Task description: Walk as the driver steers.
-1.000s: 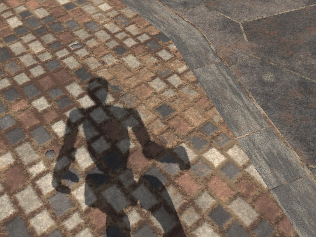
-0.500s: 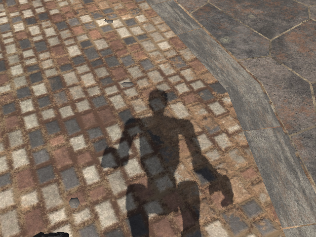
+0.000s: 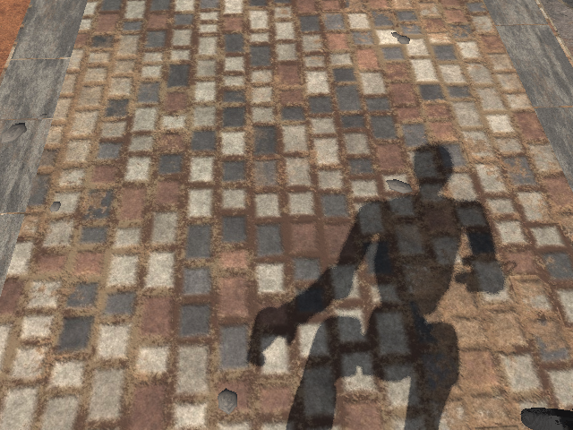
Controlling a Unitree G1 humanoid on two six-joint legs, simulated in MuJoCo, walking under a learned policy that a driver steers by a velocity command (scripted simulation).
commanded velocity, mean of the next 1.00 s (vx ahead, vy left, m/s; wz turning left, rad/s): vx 0.29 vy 0.00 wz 0.23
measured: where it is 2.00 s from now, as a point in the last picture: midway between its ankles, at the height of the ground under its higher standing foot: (293, 391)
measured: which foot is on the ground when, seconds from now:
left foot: down 0.00-0.44, up 0.46-0.78, down 0.80-1.00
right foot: up 0.00-0.38, down 0.40-1.00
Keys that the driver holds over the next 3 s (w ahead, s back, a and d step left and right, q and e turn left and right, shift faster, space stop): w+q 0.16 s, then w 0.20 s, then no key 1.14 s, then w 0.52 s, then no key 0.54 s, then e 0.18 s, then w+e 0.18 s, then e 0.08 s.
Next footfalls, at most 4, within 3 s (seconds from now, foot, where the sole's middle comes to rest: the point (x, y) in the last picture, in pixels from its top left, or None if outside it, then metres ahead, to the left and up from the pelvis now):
0.40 right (357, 426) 0.43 -0.11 -0.75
0.80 left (244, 424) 0.43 0.13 -0.75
2.22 right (308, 269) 0.83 0.00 -0.75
2.56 left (221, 291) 0.75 0.22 -0.75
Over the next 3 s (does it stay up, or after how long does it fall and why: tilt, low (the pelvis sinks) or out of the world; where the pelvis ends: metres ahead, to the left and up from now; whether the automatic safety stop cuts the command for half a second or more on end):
stays up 0.79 0.05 0.00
